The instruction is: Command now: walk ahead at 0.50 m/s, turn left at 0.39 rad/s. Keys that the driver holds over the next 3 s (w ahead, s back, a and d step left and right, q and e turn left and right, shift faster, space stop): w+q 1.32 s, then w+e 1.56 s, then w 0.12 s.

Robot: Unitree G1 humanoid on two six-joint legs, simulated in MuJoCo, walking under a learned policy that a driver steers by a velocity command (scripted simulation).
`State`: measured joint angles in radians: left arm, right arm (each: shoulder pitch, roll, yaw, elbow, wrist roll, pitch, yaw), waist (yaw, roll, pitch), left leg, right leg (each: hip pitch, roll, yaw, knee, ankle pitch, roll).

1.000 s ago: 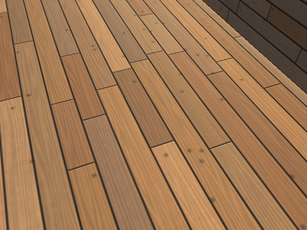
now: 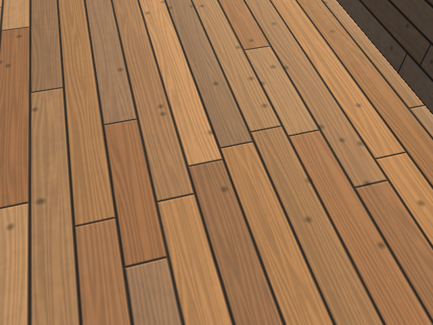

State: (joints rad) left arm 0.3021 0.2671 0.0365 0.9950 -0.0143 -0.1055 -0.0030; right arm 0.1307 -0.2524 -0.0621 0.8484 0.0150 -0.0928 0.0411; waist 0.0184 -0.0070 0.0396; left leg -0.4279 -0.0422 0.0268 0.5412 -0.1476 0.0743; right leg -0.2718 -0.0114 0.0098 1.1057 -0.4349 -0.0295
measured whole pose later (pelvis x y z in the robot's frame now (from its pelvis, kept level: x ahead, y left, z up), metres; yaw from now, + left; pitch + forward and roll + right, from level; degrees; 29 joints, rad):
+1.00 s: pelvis +0.52 +0.11 -0.01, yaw +34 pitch +2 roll -1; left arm 0.28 0.31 0.07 0.87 -0.01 -0.07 0.00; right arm 0.10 -0.29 -0.07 0.60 0.02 -0.04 0.04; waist 0.05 0.01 0.07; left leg -0.50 -0.04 0.04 0.65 -0.18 0.10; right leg -0.17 -0.07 -0.08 1.02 -0.50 0.02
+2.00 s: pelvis +0.93 +0.45 +0.01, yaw +32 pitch +2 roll +1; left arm 0.36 0.30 0.06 0.76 -0.03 -0.03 0.01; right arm 0.15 -0.25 -0.05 0.65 -0.01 -0.10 0.01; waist 0.04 -0.04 0.00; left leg -0.32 -0.03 0.00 0.48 -0.19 0.02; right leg -0.39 0.02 0.09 1.10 -0.42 -0.01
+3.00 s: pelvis +1.46 +0.61 +0.01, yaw -2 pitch +1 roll +1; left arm 0.33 0.31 0.06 0.70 -0.02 -0.02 0.01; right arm 0.18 -0.27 -0.05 0.72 -0.01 -0.10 0.02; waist 0.01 -0.04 0.01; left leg -0.32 -0.03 0.01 0.48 -0.19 0.02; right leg -0.42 0.03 0.10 1.16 -0.40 -0.02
